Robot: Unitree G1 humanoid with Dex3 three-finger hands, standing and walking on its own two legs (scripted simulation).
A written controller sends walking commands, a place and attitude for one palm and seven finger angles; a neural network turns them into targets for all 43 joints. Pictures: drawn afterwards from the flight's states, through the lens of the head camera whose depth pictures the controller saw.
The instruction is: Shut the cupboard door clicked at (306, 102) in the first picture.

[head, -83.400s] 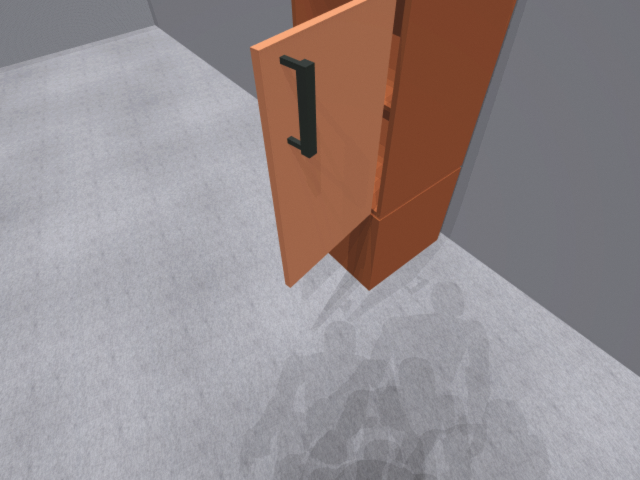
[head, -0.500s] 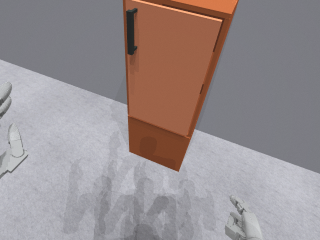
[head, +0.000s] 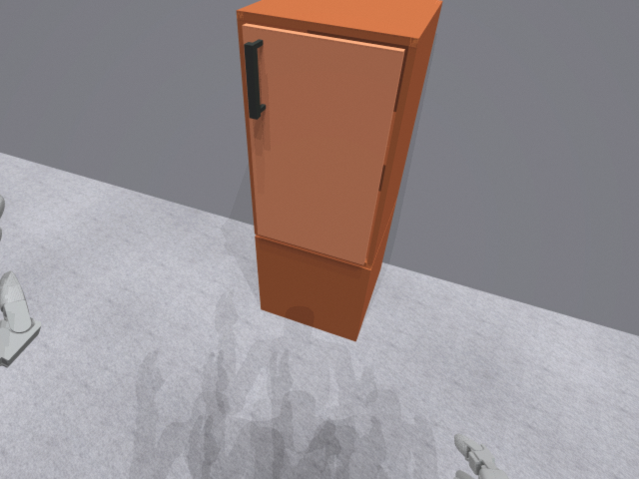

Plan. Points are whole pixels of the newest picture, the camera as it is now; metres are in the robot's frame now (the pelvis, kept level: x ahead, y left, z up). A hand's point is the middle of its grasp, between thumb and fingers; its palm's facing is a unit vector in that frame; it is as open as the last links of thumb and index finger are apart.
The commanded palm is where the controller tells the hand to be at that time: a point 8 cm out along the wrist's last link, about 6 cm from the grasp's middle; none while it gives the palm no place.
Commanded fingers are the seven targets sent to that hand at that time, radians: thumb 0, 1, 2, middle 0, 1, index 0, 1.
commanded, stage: stop stepping back and stand still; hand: left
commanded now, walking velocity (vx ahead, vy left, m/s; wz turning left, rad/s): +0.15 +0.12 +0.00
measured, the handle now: (256, 79) +0.88 +0.15 +0.16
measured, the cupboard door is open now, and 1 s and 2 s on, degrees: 0 0 0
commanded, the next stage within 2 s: let the arm hang, fingers relaxed in 0.62 s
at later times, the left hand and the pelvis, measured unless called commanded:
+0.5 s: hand out of the picture +0.21 +0.30 +0.18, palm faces +0.46 -0.78 -0.43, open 7.4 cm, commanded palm +0.14 +0.33 +0.19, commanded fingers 0.00 0.90 0.90 -0.20 -0.30 -0.20 -0.30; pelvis +0.00 +0.03 +0.01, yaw +0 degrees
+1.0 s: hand out of the picture +0.05 +0.24 -0.15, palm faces -0.05 -0.98 -0.20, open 7.4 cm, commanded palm none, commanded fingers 0.00 0.90 0.90 -0.20 -0.30 -0.20 -0.30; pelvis -0.03 +0.06 +0.00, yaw +1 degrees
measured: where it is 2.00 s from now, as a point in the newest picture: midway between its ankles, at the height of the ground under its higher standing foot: outside the picture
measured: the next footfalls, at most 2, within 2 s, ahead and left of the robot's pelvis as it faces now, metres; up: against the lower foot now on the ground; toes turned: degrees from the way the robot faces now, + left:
left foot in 0.32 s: +0.04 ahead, +0.18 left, +0.00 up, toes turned +5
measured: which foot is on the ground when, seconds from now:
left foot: down 0.00-0.00, up 0.02-0.30, down 0.32-1.00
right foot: down 0.00-1.00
